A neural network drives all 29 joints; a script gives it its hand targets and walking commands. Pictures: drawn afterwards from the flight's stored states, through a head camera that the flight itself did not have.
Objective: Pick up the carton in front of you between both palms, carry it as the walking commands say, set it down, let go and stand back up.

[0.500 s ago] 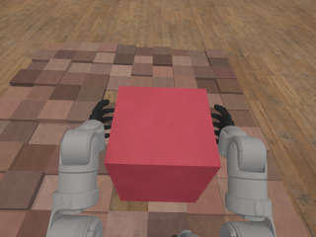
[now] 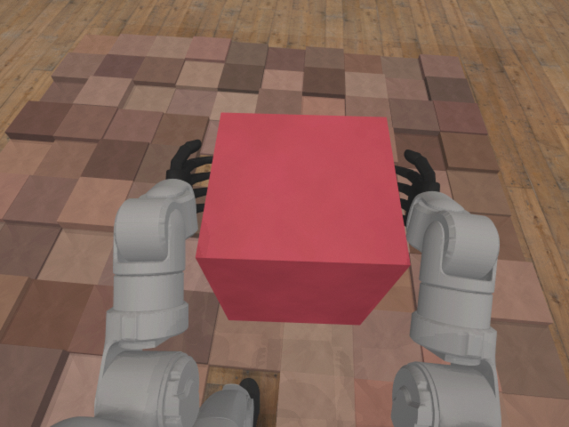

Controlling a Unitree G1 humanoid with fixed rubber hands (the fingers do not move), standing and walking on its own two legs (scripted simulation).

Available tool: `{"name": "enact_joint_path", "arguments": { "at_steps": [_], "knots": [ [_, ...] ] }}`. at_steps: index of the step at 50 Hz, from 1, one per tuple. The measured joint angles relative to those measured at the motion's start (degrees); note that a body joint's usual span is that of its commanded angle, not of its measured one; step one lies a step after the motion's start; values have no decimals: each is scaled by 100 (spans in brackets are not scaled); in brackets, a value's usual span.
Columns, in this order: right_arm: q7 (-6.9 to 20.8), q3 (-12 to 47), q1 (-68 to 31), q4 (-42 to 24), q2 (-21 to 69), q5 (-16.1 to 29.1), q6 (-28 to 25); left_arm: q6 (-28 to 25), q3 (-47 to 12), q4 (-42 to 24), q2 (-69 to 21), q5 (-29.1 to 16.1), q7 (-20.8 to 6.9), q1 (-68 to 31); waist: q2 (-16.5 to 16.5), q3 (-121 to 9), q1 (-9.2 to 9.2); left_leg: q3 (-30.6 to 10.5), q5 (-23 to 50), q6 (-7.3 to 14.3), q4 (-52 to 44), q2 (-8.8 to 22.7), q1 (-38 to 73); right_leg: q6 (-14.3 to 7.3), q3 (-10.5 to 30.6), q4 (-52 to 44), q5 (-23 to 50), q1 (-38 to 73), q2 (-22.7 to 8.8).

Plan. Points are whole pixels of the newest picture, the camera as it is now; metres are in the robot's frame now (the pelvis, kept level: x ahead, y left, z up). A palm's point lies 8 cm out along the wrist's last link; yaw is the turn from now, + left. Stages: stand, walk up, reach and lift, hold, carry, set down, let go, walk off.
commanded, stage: carry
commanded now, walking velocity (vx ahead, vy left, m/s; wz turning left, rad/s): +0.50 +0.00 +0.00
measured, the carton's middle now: (298, 230) +0.37 +0.01 +0.04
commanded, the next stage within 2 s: none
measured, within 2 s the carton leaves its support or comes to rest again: neither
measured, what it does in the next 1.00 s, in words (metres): walks ahead: left foot 0.05 m lower, then right foot 0.05 m higher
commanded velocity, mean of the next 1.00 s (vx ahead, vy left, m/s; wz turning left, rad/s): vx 0.31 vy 0.00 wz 0.00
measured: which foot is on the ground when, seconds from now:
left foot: up 0.00-0.04, down 0.06-0.50, up 0.52-0.82, down 0.84-1.00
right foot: down 0.00-0.04, up 0.06-0.48, down 0.50-0.86, up 0.88-1.00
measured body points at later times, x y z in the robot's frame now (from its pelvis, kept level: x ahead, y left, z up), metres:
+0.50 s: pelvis +0.36 +0.03 -0.04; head +0.40 +0.04 +0.40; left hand +0.72 +0.19 +0.05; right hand +0.73 -0.11 +0.06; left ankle +0.19 +0.07 -0.75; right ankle +0.52 -0.03 -0.73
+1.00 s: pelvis +0.64 +0.06 -0.01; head +0.66 +0.06 +0.44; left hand +1.03 +0.22 +0.15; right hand +1.02 -0.09 +0.14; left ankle +0.66 +0.14 -0.74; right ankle +0.63 -0.04 -0.72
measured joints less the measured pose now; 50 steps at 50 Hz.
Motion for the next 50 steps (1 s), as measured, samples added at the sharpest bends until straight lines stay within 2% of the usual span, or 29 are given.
{"name": "enact_joint_path", "arguments": {
  "at_steps": [2, 3, 4, 5, 7, 8, 10, 13, 16, 18, 21, 24, 25, 26, 27, 28, 29, 31, 33, 36, 39, 41, 42, 43, 46, 47, 48, 50],
  "knots": [
    [8, 15, 6, 31, 20, -10, -27, 11, -29, -16, 41, -6, -6, 30, 26, -90, -30, 175, 499, 64, -684, -67, 519, 67, -29, 619, -490, 173, -13],
    [13, 41, -21, 113, 36, -37, -36, 28, -39, 6, 92, -22, -14, 50, 60, -147, -70, 289, 349, 84, -850, -52, 861, 85, -61, 1272, -685, 121, -39],
    [16, 53, -59, 193, 50, -74, -52, 35, -65, 81, 166, -44, -30, 14, 14, -207, -132, 322, -443, 172, -711, -92, 1030, 77, -1, 2099, -713, -80, -106],
    [20, 66, -110, 301, 50, -103, -91, 24, -84, 206, 250, -78, -39, -66, -101, -202, -201, 341, -1088, 273, -361, -186, 1003, 92, 225, 3019, -777, -403, -143],
    [25, 138, -132, 561, 23, -122, -109, 52, -100, 434, 338, -111, -45, -99, -150, -177, -333, 342, -1585, 434, 99, -267, 985, 68, 576, 4543, -663, -1152, -44],
    [26, 161, -82, 636, 7, -109, -80, 95, -111, 515, 331, -97, -45, -78, -133, -164, -376, 325, -1696, 427, 163, -287, 1047, 55, 636, 5007, -510, -1523, -22],
    [25, 173, 41, 669, -15, -55, -20, 191, -123, 562, 272, -29, -41, -30, -88, -103, -416, 287, -1899, 417, 129, -303, 1242, 25, 634, 5496, -261, -2266, -54],
    [20, 160, 167, 522, -26, 23, -13, 241, -151, 415, 192, 43, -32, 34, -56, 2, -443, 236, -2154, 417, 35, -311, 1552, -47, 523, 5732, -130, -3322, -202],
    [17, 128, 235, 329, -4, 60, -78, 176, -169, 185, 126, 67, -21, 133, -68, 15, -455, 175, -2468, 405, -7, -342, 1887, -96, 410, 5679, 78, -4185, -357],
    [18, 121, 271, 254, 18, 73, -132, 123, -170, 57, 91, 75, -16, 219, -88, -39, -456, 134, -2676, 369, -104, -373, 2174, -119, 304, 5321, 284, -4547, -422],
    [21, 126, 315, 282, 38, 81, -205, 59, -165, 14, 61, 87, -13, 321, -107, -182, -443, 82, -2924, 294, -416, -409, 2699, -164, 85, 3776, 918, -4548, -394],
    [34, 116, 394, 376, 18, 75, -246, -23, -217, 181, 46, 94, -13, 365, -119, -253, -314, 228, -3072, 251, -171, -360, 3090, -286, -209, 2074, 1581, -3814, -121],
    [45, 108, 451, 388, -17, 88, -248, -56, -261, 273, 26, 110, -13, 366, -116, -236, -208, 343, -3057, 195, 379, -288, 3065, -303, -321, 1528, 1983, -3384, -9],
    [62, 116, 445, 429, -92, 117, -262, -122, -297, 348, -6, 137, -10, 363, 46, -173, -48, 277, -2753, 96, 1299, -136, 2849, -406, -410, 1493, 2064, -3205, 129],
    [80, 112, 420, 474, -151, 138, -283, -173, -339, 432, -2, 144, -4, 317, 121, -103, 84, -30, -2805, -64, 2511, -178, 2416, -578, -443, 1588, 2122, -3144, 201],
    [94, 108, 413, 509, -184, 142, -296, -200, -382, 517, 24, 117, 11, 274, 116, -32, 188, -310, -2862, -127, 3676, -315, 1957, -733, -409, 1615, 2100, -3036, 248],
    [98, 106, 426, 517, -181, 130, -289, -202, -424, 563, 65, 60, 31, 273, 70, 23, 283, -469, -2897, -121, 4520, -428, 1559, -805, -335, 1549, 1965, -2872, 292],
    [98, 91, 442, 454, -92, 38, -226, -162, -470, 540, 165, -99, 68, 318, -53, 88, 389, -553, -2926, -42, 5161, -486, 882, -729, -164, 1211, 1517, -2463, 335],
    [96, 52, 392, 347, -2, -65, -157, -133, -460, 481, 243, -247, 102, 299, -147, 122, 451, -503, -2959, -27, 4742, -392, 370, -559, -52, 824, 1384, -2110, 301],
    [97, 1, 255, 170, 47, -153, -112, -135, -392, 409, 294, -354, 124, 130, -182, 139, 472, -407, -2751, -108, 2977, -240, 47, -517, 24, 446, 1740, -1739, 191],
    [97, -11, 172, 97, 54, -194, -105, -135, -274, 425, 275, -347, 110, -43, -125, 52, 403, -344, -1693, -195, 1104, -214, 257, -457, -48, 452, 2721, -1505, 36],
    [97, 13, 187, 147, 60, -232, -82, -108, -215, 534, 261, -302, 71, -97, -66, -122, 277, -215, -656, -247, -51, -232, 713, -406, -114, 665, 3011, -1306, -49],
    [97, 33, 189, 191, 47, -244, -50, -81, -202, 607, 261, -270, 45, -125, -13, -246, 198, -120, -192, -253, -538, -219, 1005, -352, -116, 851, 2796, -1194, -45],
    [96, 60, 180, 250, 35, -252, -26, -49, -209, 681, 287, -238, 14, -162, -9, -384, 123, -46, -282, -195, -726, -224, 1298, -280, -83, 1082, 2453, -1124, -58],
    [24, 200, -110, 560, -29, -236, 40, 95, -196, 877, 478, -200, -44, -422, -138, -541, -150, 45, -1328, 123, -507, -383, 1458, -32, 344, 1959, 507, -1401, -69],
    [-1, 243, -226, 650, -75, -188, 98, 168, -168, 913, 531, -213, -53, -504, -122, -532, -229, 48, -1413, 77, -441, -380, 1460, -9, 447, 2158, 160, -1569, -35],
    [-32, 278, -318, 693, -131, -121, 177, 248, -145, 927, 560, -221, -54, -579, -89, -506, -291, 50, -1406, -20, -383, -365, 1468, 16, 500, 2171, 28, -1702, -18],
    [-96, 303, -466, 680, -219, 18, 347, 424, -91, 877, 578, -207, -53, -716, -58, -437, -384, 66, -1649, 57, -327, -352, 1531, 69, 536, 1738, 201, -1855, -38]
  ]
}}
